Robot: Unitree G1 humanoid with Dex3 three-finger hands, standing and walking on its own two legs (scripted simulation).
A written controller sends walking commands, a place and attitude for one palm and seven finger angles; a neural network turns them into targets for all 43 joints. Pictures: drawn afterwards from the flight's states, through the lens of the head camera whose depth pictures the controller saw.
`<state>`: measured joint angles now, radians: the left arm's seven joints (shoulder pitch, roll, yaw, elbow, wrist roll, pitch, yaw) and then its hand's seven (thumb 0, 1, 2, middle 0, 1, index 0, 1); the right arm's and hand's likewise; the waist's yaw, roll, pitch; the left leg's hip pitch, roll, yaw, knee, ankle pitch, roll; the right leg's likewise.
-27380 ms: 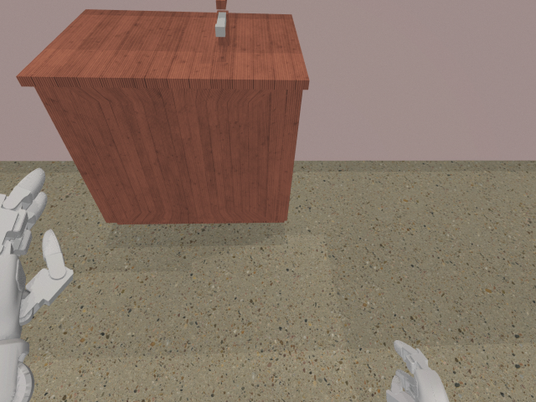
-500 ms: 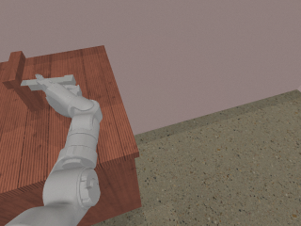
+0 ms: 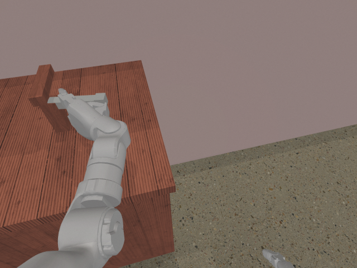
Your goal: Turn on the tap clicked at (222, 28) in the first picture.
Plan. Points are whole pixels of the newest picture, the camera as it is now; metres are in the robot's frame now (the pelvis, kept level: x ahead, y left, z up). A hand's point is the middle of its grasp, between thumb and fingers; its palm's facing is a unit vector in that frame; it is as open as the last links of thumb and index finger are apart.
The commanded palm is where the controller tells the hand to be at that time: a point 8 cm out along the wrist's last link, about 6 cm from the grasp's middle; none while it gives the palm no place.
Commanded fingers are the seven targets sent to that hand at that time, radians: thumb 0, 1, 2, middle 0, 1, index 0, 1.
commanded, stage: lift the hand up off the lever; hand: left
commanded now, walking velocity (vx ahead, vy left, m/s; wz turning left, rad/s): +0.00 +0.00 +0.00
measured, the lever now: (101, 100) +0.48 +0.21 +0.13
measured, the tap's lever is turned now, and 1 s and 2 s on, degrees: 79 80 80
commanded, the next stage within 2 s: draw the hand back beside the body in 1.64 s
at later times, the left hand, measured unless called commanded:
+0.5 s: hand (99, 101) +0.43 +0.19 +0.17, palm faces +0.78 -0.62 -0.05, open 7.8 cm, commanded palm +0.38 +0.21 +0.17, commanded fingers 0.00 0.90 0.90 -0.15 -0.15 -0.15 -0.15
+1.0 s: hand (98, 97) +0.42 +0.19 +0.19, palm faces +0.77 -0.63 -0.03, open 7.8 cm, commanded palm +0.37 +0.21 +0.19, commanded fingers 0.00 0.90 0.90 -0.15 -0.15 -0.15 -0.15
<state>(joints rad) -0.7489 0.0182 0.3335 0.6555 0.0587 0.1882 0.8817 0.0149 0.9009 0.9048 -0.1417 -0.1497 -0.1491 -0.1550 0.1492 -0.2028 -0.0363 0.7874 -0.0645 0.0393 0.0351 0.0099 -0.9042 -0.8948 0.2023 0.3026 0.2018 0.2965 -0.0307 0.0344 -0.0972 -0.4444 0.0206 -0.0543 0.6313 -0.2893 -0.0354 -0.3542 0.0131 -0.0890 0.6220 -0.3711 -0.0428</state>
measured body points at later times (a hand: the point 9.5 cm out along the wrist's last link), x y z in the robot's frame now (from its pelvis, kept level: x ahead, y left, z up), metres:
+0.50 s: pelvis +0.00 +0.00 +0.01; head +0.00 -0.02 +0.46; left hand +0.38 +0.22 +0.17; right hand +0.13 -0.24 -0.12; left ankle +0.02 +0.14 -0.72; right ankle -0.03 -0.09 -0.72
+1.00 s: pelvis +0.00 +0.00 +0.01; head -0.01 -0.02 +0.46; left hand +0.38 +0.22 +0.19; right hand +0.14 -0.24 -0.11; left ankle +0.02 +0.14 -0.72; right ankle -0.03 -0.09 -0.72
